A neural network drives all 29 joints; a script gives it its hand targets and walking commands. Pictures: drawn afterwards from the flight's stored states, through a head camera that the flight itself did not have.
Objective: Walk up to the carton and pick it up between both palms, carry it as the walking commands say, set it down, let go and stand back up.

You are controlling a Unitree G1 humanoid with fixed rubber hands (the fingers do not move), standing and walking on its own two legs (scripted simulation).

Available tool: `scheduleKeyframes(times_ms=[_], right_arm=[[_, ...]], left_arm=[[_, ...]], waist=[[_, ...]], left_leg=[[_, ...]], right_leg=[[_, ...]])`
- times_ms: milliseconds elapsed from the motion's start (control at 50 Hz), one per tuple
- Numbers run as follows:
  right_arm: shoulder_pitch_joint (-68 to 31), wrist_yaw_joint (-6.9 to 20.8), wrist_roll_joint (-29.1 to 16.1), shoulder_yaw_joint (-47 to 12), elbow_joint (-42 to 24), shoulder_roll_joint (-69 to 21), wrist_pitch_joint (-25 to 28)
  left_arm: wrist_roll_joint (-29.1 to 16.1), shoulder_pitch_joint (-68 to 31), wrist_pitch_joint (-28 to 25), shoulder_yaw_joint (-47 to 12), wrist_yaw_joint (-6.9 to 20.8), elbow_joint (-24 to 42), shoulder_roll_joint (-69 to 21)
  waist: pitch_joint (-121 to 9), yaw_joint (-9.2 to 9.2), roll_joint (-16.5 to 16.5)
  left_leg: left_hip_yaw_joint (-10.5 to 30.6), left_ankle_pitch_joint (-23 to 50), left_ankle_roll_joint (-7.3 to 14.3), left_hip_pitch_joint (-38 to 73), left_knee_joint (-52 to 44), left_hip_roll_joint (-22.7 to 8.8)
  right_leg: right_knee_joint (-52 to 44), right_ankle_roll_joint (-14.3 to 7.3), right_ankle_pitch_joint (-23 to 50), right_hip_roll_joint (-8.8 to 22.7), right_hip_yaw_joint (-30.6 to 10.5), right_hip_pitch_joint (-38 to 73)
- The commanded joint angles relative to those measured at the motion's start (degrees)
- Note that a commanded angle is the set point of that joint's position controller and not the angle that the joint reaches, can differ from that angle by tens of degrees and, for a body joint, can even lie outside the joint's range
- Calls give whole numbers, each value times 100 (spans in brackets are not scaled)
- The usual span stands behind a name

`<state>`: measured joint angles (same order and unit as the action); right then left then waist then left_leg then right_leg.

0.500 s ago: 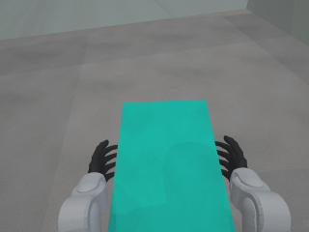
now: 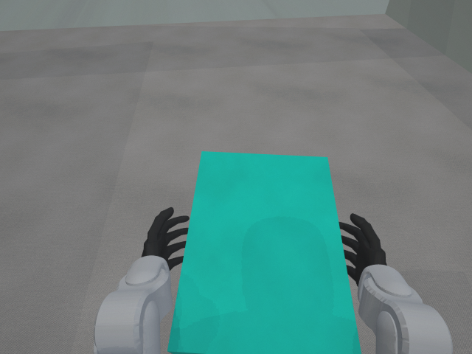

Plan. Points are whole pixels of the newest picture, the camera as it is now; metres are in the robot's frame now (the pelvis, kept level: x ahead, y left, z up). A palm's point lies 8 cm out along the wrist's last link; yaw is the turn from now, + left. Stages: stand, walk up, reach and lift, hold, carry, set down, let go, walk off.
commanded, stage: carry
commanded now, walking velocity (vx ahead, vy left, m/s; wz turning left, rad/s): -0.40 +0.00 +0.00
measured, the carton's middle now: (258, 263) +0.28 +0.00 +0.03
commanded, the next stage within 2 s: none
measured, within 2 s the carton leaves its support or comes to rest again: neither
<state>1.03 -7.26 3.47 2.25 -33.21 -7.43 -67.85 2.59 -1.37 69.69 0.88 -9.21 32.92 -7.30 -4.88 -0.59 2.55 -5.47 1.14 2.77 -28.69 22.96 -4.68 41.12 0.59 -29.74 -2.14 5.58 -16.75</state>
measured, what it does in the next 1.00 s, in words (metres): walks backwards: right foot, then left foot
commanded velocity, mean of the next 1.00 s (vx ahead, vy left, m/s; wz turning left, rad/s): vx -0.40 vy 0.00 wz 0.00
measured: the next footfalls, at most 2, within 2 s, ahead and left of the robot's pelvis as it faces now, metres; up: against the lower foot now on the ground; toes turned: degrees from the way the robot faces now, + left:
right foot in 0.04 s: -0.06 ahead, -0.12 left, +0.00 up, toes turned -6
left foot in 0.46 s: -0.29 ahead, +0.15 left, +0.00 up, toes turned +7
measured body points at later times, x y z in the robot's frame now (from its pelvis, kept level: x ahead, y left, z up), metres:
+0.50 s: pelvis -0.28 +0.04 +0.00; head -0.27 +0.05 +0.45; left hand -0.04 +0.20 +0.07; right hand -0.02 -0.10 +0.08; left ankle -0.33 +0.15 -0.74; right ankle -0.12 -0.11 -0.72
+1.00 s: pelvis -0.56 +0.04 +0.00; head -0.55 +0.02 +0.45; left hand -0.31 +0.17 +0.08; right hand -0.33 -0.13 +0.07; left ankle -0.45 +0.16 -0.66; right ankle -0.56 -0.06 -0.73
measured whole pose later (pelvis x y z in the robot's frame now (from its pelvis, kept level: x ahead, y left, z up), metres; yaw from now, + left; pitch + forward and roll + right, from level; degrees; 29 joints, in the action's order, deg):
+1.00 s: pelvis -0.56 +0.04 +0.00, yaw -2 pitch +3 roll +2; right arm 3.5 -8.7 2.7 0.9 -33.3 -7.6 -69.9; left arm 2.9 4.1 68.7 0.7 -8.2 32.9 -7.7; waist -2.6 1.3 0.4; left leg -2.5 -22.3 -2.6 -40.4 57.3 -0.2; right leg 31.5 -1.4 -16.8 2.8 4.0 -17.4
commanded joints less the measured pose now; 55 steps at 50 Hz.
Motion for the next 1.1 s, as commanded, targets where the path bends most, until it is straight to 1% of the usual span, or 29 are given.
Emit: scheduleKeyframes(times_ms=[0,20,40,60,80,100,120,160,300,360,400,420,440,460,480,500,520,560,660,780,820,860,880,900,920,940,960,1000,1080], right_arm=[[-1882,623,-1645,-3630,-513,-4262,-57],[-1963,601,-1678,-3666,-561,-4269,-58],[-1926,566,-1642,-3686,-546,-4217,-88],[-2436,583,-1710,-3856,-758,-4212,-79],[-2564,623,-1828,-3946,-644,-4558,-25],[-2708,673,-1950,-4053,-685,-4711,28],[-2758,698,-2012,-4134,-712,-4821,54],[-2630,668,-2034,-4107,-597,-4812,47],[-2079,454,-1754,-3931,-330,-4516,-120],[-1937,458,-1719,-3801,-225,-4496,-155],[-1834,488,-1695,-3704,-179,-4477,-140],[-1812,517,-1669,-3637,-116,-4466,-129],[-1795,551,-1649,-3577,-42,-4458,-126],[-1858,575,-1612,-3517,-117,-4487,-64],[-2134,641,-1716,-3557,-353,-4641,10],[-2054,678,-1723,-3561,-445,-4715,40],[-2050,717,-1717,-3522,-531,-4747,91],[-1907,739,-1653,-3345,-552,-4601,158],[-1575,686,-1557,-3212,-403,-4204,109],[-1597,646,-1613,-3458,-446,-4208,-32],[-1704,632,-1643,-3594,-537,-4229,-48],[-1809,600,-1689,-3677,-619,-4211,-48],[-1816,566,-1686,-3696,-651,-4234,-68],[-2133,552,-1694,-3862,-799,-4105,-90],[-2387,595,-1821,-3937,-763,-4450,-30],[-2515,643,-1942,-4031,-741,-4638,12],[-2614,671,-2013,-4113,-800,-4774,49],[-2515,659,-2033,-4115,-705,-4796,54],[-2154,512,-1882,-3976,-527,-4578,-19]], left_arm=[[-1566,-1574,-73,-3438,733,195,-4524],[-1584,-1635,-87,-3382,763,236,-4494],[-1566,-1581,-81,-3308,784,153,-4422],[-1473,-1520,-116,-3269,826,106,-4613],[-1489,-1628,-132,-3321,866,359,-4713],[-1492,-1709,-175,-3344,904,511,-4781],[-1504,-1828,-213,-3345,925,637,-4771],[-1473,-1753,-243,-3187,935,653,-4591],[-1520,-1421,-121,-3134,885,437,-4193],[-1532,-1393,-80,-3218,858,425,-4269],[-1570,-1435,-69,-3325,830,455,-4364],[-1600,-1482,-61,-3362,820,447,-4370],[-1599,-1523,-55,-3363,805,417,-4332],[-1680,-1719,-54,-3553,833,679,-4391],[-1728,-2207,-122,-3672,857,828,-4708],[-1800,-2186,-158,-3724,881,805,-4908],[-1857,-2255,-199,-3839,896,799,-5087],[-1902,-2215,-206,-3949,889,709,-5175],[-1815,-1907,-142,-3897,745,599,-4758],[-1607,-1467,-38,-3640,658,306,-4605],[-1591,-1462,-71,-3528,693,275,-4553],[-1605,-1498,-102,-3419,746,310,-4459],[-1632,-1527,-97,-3361,781,348,-4396],[-1482,-1297,-109,-3255,812,117,-4453],[-1517,-1473,-135,-3331,854,425,-4600],[-1515,-1551,-174,-3355,892,565,-4676],[-1514,-1692,-214,-3356,913,710,-4692],[-1492,-1646,-253,-3191,928,690,-4548],[-1533,-1334,-213,-3135,901,500,-4310]], waist=[[-1414,45,687],[-1333,83,181],[-1151,68,-1145],[-474,0,-2342],[-165,8,-1449],[-117,33,-950],[-168,70,-884],[-538,68,-951],[-945,55,-1855],[-1222,15,-1872],[-1403,56,-1659],[-1363,66,-1156],[-1185,54,-361],[-804,142,1267],[-461,131,1379],[-550,81,814],[-573,39,586],[-748,27,869],[-1023,103,969],[-1393,94,1072],[-1447,64,899],[-1345,67,290],[-1199,106,-776],[-601,3,-2407],[-145,10,-1627],[-117,30,-1065],[-141,63,-843],[-468,76,-928],[-799,80,-1343]], left_leg=[[1273,-173,-231,1385,-852,-1079],[1052,-978,-436,781,-531,-808],[472,-2219,-654,36,300,-201],[-161,-3554,-759,-429,2287,268],[459,-3518,-742,-398,3835,315],[668,-3066,-665,-389,4610,440],[776,-2583,-600,-521,5047,498],[722,-1997,-559,-550,5413,463],[94,-3134,-579,39,2914,572],[7,-2982,-412,741,1575,609],[-127,-2405,-340,1432,233,501],[149,-2048,-304,1942,-594,229],[851,-1918,-190,2381,-910,-415],[2288,-103,474,2083,-754,-2008],[2129,1696,890,1268,-488,-2350],[1579,2193,783,1007,-179,-1971],[929,1938,454,843,-100,-1526],[460,1744,241,1104,123,-1055],[1175,1662,564,1944,-16,-1164],[1715,608,385,2031,-685,-1348],[1627,222,195,1738,-791,-1312],[1112,-789,-305,852,-452,-852],[801,-1945,-399,121,284,-443],[-180,-3434,-699,-635,1989,287],[448,-3628,-711,-579,3733,301],[672,-3161,-646,-483,4551,406],[788,-2650,-602,-548,4982,453],[740,-1995,-557,-588,5396,451],[402,-2534,-681,-587,4314,462]], right_leg=[[-2178,-202,727,311,-25,701],[-2479,-276,865,758,-492,1117],[-2947,-665,581,2122,-1821,971],[-2880,-1249,2149,3242,-2434,-430],[-2736,-1306,2544,2987,-1932,-978],[-2681,-1068,1773,2566,-1335,-1307],[-2539,-826,1568,2179,-951,-1271],[-1945,-673,2614,1783,-625,-511],[-2206,-793,4141,2050,-1496,816],[-2423,-669,4020,2148,-1623,924],[-2411,-391,3494,2047,-1470,739],[-2149,-128,2671,1790,-1235,221],[-1670,133,1708,1405,-907,-650],[-763,535,394,571,0,-1932],[909,393,-637,441,-222,-1909],[1961,269,-431,293,-690,-1576],[2585,182,-17,144,-700,-1570],[3203,159,621,50,-546,-1749],[2874,264,79,-17,-362,-1949],[31,-22,-363,-7,45,-587],[-1125,-136,194,124,29,39],[-2377,-251,897,646,-374,967],[-2762,-455,701,1774,-1526,1024],[-2933,-1148,2033,3273,-2572,-94],[-2735,-1309,2822,3109,-2075,-940],[-2660,-1077,2115,2679,-1500,-1242],[-2549,-824,1708,2261,-1021,-1301],[-2008,-657,2426,1783,-659,-639],[-1939,-715,3440,1855,-1177,412]])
